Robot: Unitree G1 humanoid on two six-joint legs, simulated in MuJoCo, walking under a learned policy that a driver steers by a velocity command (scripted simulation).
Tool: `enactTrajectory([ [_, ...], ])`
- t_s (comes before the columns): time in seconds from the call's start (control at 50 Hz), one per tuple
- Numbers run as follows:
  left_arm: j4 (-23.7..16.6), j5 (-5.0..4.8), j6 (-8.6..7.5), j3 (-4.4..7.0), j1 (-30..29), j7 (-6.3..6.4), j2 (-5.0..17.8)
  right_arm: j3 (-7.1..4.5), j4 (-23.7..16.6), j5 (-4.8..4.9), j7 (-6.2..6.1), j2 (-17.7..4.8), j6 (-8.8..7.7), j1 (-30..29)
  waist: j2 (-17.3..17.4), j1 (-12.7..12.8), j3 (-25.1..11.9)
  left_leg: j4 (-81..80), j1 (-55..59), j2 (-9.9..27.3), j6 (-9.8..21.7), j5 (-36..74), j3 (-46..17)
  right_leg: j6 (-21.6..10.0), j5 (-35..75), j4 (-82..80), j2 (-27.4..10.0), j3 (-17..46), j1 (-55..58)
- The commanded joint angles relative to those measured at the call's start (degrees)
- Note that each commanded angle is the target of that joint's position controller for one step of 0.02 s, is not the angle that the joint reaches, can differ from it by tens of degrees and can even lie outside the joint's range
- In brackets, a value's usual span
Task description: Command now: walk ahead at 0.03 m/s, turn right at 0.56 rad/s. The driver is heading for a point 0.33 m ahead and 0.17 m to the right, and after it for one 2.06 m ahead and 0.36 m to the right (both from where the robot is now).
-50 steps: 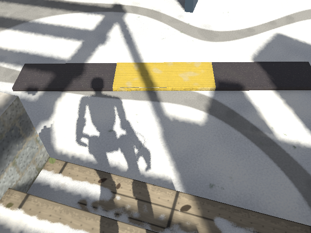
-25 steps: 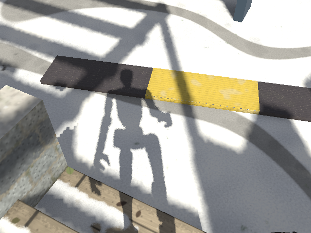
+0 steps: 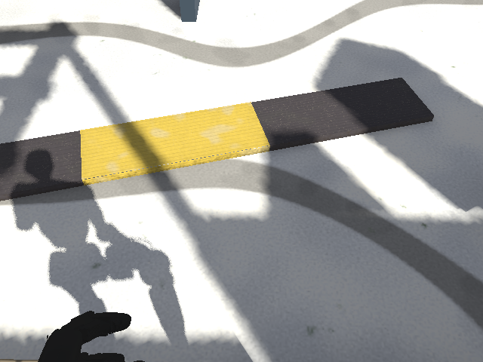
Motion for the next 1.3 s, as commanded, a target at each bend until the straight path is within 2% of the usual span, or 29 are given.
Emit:
enactTrajectory([
  [0.02, -4.45, -1.81, -1.0, 0.31, 1.89, -0.84, 3.74, -3.1, -7.28, -0.6, -0.08, -10.92, 0.34, -6.0, 8.98, 2.79, -3.05, -17.39, -1.18, 12.07, 6.07, -12.82, -11.24, -2.32, -9.84, -15.38, 0.22, -3.42, 14.99],
  [0.06, -2.39, -3.03, -1.88, 0.58, 8.03, -1.4, 4.25, -3.91, -8.11, 0.0, -0.56, -11.64, 2.01, -6.8, 7.66, 4.24, -2.75, -13.85, -3.87, 11.81, 5.09, -18.77, -9.1, -4.32, -12.32, -27.02, 1.54, -6.33, 27.38],
  [0.08, 0.08, -3.31, -2.48, 1.08, 13.92, -1.68, 5.1, -3.96, -7.87, -0.17, -0.67, -10.85, 3.17, -5.39, 2.95, 5.54, -3.36, -6.35, -6.1, 9.87, 3.91, -20.79, -6.93, -5.11, -14.61, -33.19, 2.98, -5.66, 34.98],
  [0.1, 2.61, -3.29, -3.79, 1.83, 20.85, -1.99, 7.05, -3.85, -7.72, -0.31, -0.04, -8.71, 4.18, -4.26, -7.93, 8.11, -2.01, 11.14, -13.42, 6.08, 1.28, -22.73, -2.72, -6.97, -15.39, -42.58, 0.97, 2.78, 41.76],
  [0.12, 0.58, -3.46, -5.45, 1.59, 23.89, -2.06, 10.58, -2.39, -10.78, -0.83, 1.23, -2.56, 4.77, -5.23, -19.66, 6.12, 1.53, 35.85, -36.03, 0.04, -1.85, -34.83, -4.66, -9.62, -10.66, -43.78, -14.48, 31.55, 44.23],
  [0.14, 0.11, -2.56, -5.59, 3.93, 29.28, -1.32, 19.26, -2.52, -18.14, -1.3, 2.28, -4.94, 3.25, -18.41, -19.17, 13.82, 0.95, 38.24, -50.31, -8.99, -4.57, -32.86, -15.59, -16.74, 14.44, -58.01, -22.25, 51.01, 47.1],
  [0.16, 0.83, -0.06, -5.87, 3.89, 26.99, 0.48, 18.36, -1.76, -19.69, -1.23, 2.25, -4.43, 1.47, -19.6, -13.86, 10.37, 1.87, 41.18, -48.6, -8.4, -5.04, -24.27, -21.79, -17.67, 13.0, -57.5, -22.11, 50.82, 42.81],
  [0.18, 0.48, 0.6, -5.5, 3.05, 19.8, 1.91, 15.68, -1.37, -18.25, -1.07, 1.35, -4.22, 0.74, -17.16, -13.64, 4.55, 2.87, 40.95, -45.15, -8.04, -5.48, -16.26, -21.14, -16.59, 9.48, -54.06, -18.32, 38.99, 36.39],
  [0.24, -2.12, 0.24, -5.36, 0.83, 11.78, 1.25, 8.56, -2.16, -15.29, -1.39, 1.04, -6.04, 3.22, -12.8, -11.04, -0.39, -1.95, 51.62, -33.52, -9.96, -7.07, -3.93, -16.03, -13.06, 15.91, -49.51, -8.64, 24.44, 23.02],
  [0.3, -0.9, -0.55, -6.38, 1.45, 15.22, 1.29, 9.17, -1.02, -17.33, -0.82, 1.7, -3.18, 5.09, -14.95, -3.99, -0.88, -5.84, 59.62, -32.32, -11.38, -7.56, 0.41, -15.3, -13.13, 13.11, -46.87, -6.83, 24.26, 21.23],
  [0.36, -0.77, -1.17, -6.03, 1.95, 17.35, 2.0, 9.67, -0.22, -18.71, -0.21, 1.86, -2.38, 5.25, -16.47, -2.32, -0.26, -5.65, 54.87, -30.88, -10.89, -7.87, 3.96, -15.71, -14.35, 9.71, -46.7, -6.14, 26.07, 22.26],
  [0.48, -1.89, 0.03, -5.04, 3.77, 18.05, 2.02, 12.36, 1.36, -20.33, -0.08, 2.07, -2.68, 3.73, -20.55, -9.78, 4.42, -6.85, 31.45, -18.22, -11.16, -5.38, 4.0, -14.59, -15.9, 11.52, -46.78, -5.94, 29.43, 27.92],
  [0.5, -2.6, 0.28, -4.82, 3.69, 16.46, 1.42, 12.13, 1.5, -20.35, 0.4, 2.15, -2.82, 3.39, -20.21, -10.85, 4.42, -6.57, 28.59, -14.39, -11.7, -4.87, 0.6, -14.15, -16.25, 14.98, -46.7, -5.95, 29.76, 26.0],
  [0.56, -3.04, 0.69, -4.18, 4.02, 16.08, 0.14, 11.66, 1.75, -19.31, 2.92, 2.87, -2.52, 2.93, -15.66, -12.39, 4.51, -3.75, 7.0, 0.38, -11.12, -2.68, -12.61, -16.99, -14.34, -7.32, -51.22, -4.3, 33.7, 21.08],
  [0.6, -3.09, 0.04, -4.12, 3.92, 14.86, 0.88, 10.1, 1.18, -15.93, 2.49, 2.03, -2.42, 2.3, -5.1, -6.23, -1.14, -0.99, -8.99, 19.42, -9.98, -1.11, -10.62, -16.66, -11.29, -23.52, -45.1, 0.51, 32.25, 8.38],
  [0.62, -1.54, -0.74, -4.67, 3.16, 18.91, 0.69, 4.08, 0.81, -15.01, 1.55, 1.95, -4.82, 1.37, -0.28, 5.14, -1.07, -3.83, -12.36, 29.06, 0.46, -0.25, -23.42, -28.28, -7.27, -27.62, -26.16, 6.72, 20.48, 0.27],
  [0.64, -5.59, -1.9, -5.89, 3.07, 13.81, 0.37, 4.11, -0.88, -15.66, 1.47, 1.92, -13.0, 0.92, 5.32, 14.44, -3.48, -1.66, -20.17, 33.49, 13.07, 2.88, -35.87, -54.54, -5.16, -30.61, -16.59, 15.04, 15.39, -17.74],
  [0.66, -6.45, -0.33, -7.28, 5.0, 3.35, 0.34, 11.11, -2.0, -11.69, 1.0, 1.83, -12.98, 0.31, 9.48, 8.06, -6.53, 6.16, -23.69, 28.93, 11.67, 2.47, -39.04, -59.52, -4.81, -20.79, -13.48, 12.0, 17.36, -26.69],
  [0.7, -2.75, -0.1, -7.26, 5.33, 6.96, -0.53, 10.28, -1.26, -12.29, 1.0, 1.73, -10.25, -0.44, 2.33, 5.83, 0.57, 8.0, -22.95, 19.51, 8.06, 0.43, -30.27, -47.62, -3.83, -8.52, -10.34, 9.39, 17.43, -20.25],
  [0.78, 2.34, 0.12, -5.44, 4.53, 13.29, -2.8, 7.84, -0.54, -12.09, 1.15, 3.0, -5.49, -1.69, -3.52, 6.97, 5.81, 2.66, -23.71, 7.35, 2.47, 3.0, -8.17, -29.43, -2.17, 5.79, -0.87, 6.09, 11.73, -6.9],
  [0.88, 5.57, 0.94, -5.13, 3.99, 11.81, -2.37, 6.98, -2.08, -6.99, 1.42, 2.97, -8.73, -2.35, 6.53, 3.81, 2.93, 2.51, -18.69, 14.24, 3.1, 1.97, 11.49, -20.69, -3.78, 15.29, 2.01, 3.83, 10.46, -9.74],
  [0.94, 6.76, 1.62, -5.13, 4.32, 8.82, -1.95, 7.17, -2.36, -3.63, 0.18, 2.9, -9.5, -2.7, 13.37, 5.14, -0.3, 2.32, -12.92, 22.1, 3.33, 2.97, 19.21, -17.39, -4.62, 16.53, 0.64, 3.38, 7.55, -13.09],
  [1.04, 8.21, 3.07, -6.89, 3.46, 1.6, -2.04, 4.49, -2.04, 2.84, -0.51, 1.95, -9.05, -3.08, 24.51, 6.37, -4.57, 5.8, -6.54, 31.89, 5.54, 6.44, 32.71, -21.96, -6.68, 10.75, -5.82, 4.39, 6.97, -21.3],
  [1.1, 8.54, 3.0, -8.52, 3.18, -3.58, -2.04, 3.81, -1.71, 6.78, -1.18, 1.3, -7.24, -3.47, 29.08, 7.08, -6.12, 7.7, -3.71, 41.87, 7.39, 9.85, 28.22, -28.04, -6.96, 11.75, -11.41, -0.09, 10.48, -30.81],
  [1.14, 6.64, 2.03, -10.25, 2.79, -11.89, -2.0, 4.87, -1.73, 7.19, -1.44, 1.31, -6.65, -3.92, 29.5, 4.22, -7.89, 9.21, -4.31, 43.87, 6.38, 11.15, 19.22, -28.46, -6.19, 14.41, -20.16, -2.15, 5.47, -35.5],
  [1.2, 7.41, -0.45, -11.65, 0.55, -10.58, -4.38, 0.47, -0.4, 5.72, 0.61, 2.26, -2.56, -5.77, 15.21, -1.13, -3.15, 11.42, -10.42, 4.25, 0.52, 7.11, 0.72, -21.95, -5.59, 47.01, -44.0, -4.07, 0.42, 11.93],
  [1.22, 9.42, -0.95, -11.06, 0.88, -5.65, -4.53, 1.38, -1.16, 5.44, 1.29, 2.31, -5.18, -5.66, 13.77, -0.26, -1.68, 9.93, -10.13, 0.18, 0.46, 6.86, -1.49, -21.83, -4.88, 50.36, -43.14, -3.46, 0.83, 22.45],
  [1.26, 13.46, -1.26, -9.62, 1.38, 0.14, -2.91, 4.22, -1.14, 6.13, 0.61, 2.12, -5.29, -4.93, 13.84, 0.0, -1.22, 10.88, -1.3, 10.57, -1.01, 6.35, 2.44, -21.38, -3.59, 44.87, -49.66, -4.87, 2.58, 21.48],
  [1.3, 18.92, -0.21, -10.22, 2.32, 13.83, -0.99, 5.77, -1.47, 8.85, -0.42, 1.84, -6.31, -3.37, 17.95, -0.19, 2.5, 3.8, 18.9, 17.37, -2.74, 6.47, 15.02, -21.24, -3.43, 41.0, -54.86, -4.24, 1.79, 32.42],
])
